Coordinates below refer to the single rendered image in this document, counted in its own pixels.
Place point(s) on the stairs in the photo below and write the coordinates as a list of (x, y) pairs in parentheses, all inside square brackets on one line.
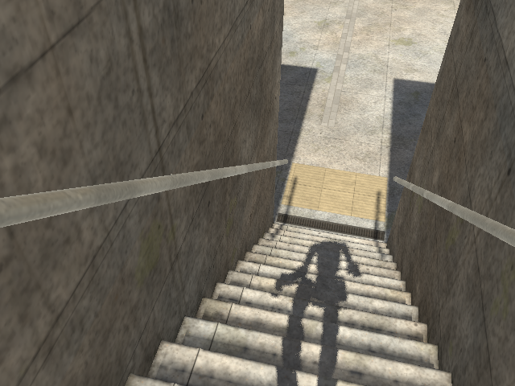
[(304, 308)]

